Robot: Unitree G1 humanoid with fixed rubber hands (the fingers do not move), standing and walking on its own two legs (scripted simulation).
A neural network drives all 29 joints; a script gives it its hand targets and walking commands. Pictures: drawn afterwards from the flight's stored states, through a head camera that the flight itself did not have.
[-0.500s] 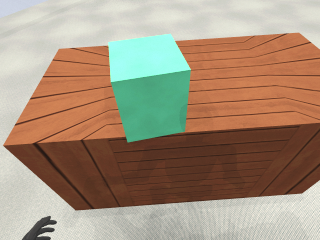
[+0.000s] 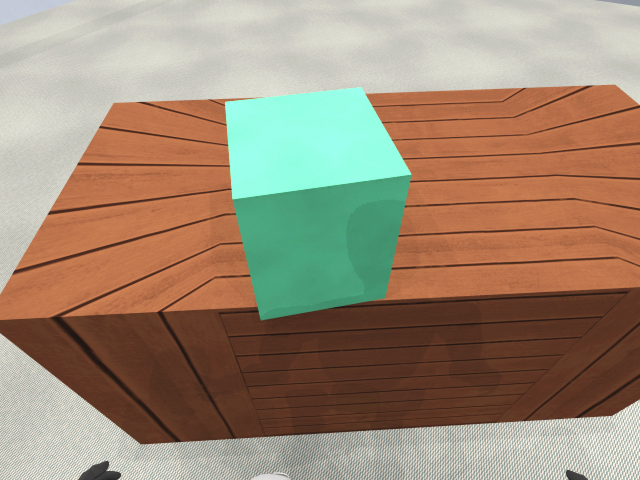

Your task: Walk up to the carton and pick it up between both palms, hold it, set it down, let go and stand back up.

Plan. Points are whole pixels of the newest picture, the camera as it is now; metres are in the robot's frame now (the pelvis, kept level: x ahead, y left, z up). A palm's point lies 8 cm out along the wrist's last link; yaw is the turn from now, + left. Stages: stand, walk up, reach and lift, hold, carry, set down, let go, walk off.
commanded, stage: walk up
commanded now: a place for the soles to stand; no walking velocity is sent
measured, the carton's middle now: (310, 206) +0.48 +0.05 +0.07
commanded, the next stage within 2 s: reach and lift in 1.18 s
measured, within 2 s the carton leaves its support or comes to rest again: neither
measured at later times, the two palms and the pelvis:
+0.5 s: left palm out of the picture +0.13 +0.32 -0.07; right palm out of the picture +0.12 -0.31 -0.08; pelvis +0.02 +0.00 +0.01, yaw +0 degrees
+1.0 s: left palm out of the picture +0.14 +0.32 -0.07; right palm out of the picture +0.13 -0.30 -0.08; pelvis +0.02 +0.01 +0.01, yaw +0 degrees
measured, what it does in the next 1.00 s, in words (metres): stands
